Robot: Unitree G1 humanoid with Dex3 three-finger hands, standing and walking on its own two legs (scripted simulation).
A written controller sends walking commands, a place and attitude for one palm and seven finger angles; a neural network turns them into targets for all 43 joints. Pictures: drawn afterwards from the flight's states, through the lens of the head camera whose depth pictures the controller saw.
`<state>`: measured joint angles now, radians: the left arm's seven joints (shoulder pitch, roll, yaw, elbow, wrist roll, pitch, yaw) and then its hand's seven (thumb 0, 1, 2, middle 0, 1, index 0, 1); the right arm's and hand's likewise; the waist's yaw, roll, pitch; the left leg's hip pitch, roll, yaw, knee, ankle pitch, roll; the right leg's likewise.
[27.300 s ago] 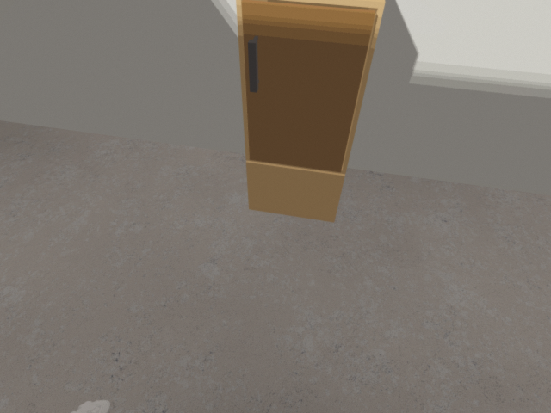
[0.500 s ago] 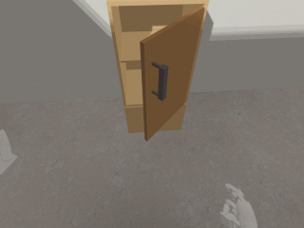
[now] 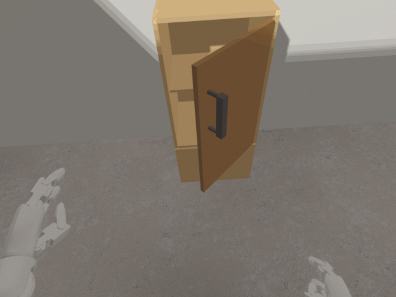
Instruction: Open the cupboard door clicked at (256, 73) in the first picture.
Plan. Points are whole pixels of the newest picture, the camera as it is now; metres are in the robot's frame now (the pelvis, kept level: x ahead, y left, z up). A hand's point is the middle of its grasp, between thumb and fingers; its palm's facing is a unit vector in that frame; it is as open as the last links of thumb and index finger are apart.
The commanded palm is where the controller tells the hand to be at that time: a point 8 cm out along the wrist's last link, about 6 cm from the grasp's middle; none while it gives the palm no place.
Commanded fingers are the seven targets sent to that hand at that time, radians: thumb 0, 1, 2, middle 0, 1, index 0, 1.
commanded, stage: let the arm hang, fingers relaxed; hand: left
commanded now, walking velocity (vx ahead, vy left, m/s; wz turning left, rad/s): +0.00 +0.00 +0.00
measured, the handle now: (216, 114) +0.63 -0.01 +0.00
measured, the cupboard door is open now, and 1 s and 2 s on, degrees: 45 45 45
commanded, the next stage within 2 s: look to check the result in 1.02 s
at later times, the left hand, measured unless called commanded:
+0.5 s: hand out of the picture -0.11 +0.21 -0.16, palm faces +0.05 -0.98 -0.20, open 7.3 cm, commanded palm none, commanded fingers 0.00 0.90 0.90 -0.20 -0.30 -0.20 -0.30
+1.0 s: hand out of the picture -0.03 +0.19 -0.17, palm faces +0.04 -0.99 -0.16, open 7.4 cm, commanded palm none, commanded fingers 0.00 0.90 0.90 -0.20 -0.30 -0.20 -0.30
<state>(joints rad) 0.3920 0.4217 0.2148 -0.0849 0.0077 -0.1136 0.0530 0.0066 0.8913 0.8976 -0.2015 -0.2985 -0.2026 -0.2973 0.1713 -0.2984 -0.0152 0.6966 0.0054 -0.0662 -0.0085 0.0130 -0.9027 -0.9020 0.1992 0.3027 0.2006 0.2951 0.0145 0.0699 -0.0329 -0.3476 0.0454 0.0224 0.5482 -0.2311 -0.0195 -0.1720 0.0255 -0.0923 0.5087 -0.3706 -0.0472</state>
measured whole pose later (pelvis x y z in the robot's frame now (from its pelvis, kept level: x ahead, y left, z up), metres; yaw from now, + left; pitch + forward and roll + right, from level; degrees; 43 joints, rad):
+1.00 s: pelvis -0.03 +0.04 +0.01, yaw +0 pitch -1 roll +0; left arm 0.29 0.12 0.01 1.13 0.01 0.00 0.03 0.01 0.91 0.90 -0.20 -0.30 -0.20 -0.30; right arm 0.29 -0.12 0.00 1.14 -0.02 0.01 -0.03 0.01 -0.91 -0.90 0.20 0.30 0.20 0.29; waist -0.01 0.00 0.03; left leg -0.27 -0.01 0.05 0.43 -0.14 0.03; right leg -0.12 -0.03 -0.08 0.45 -0.31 0.00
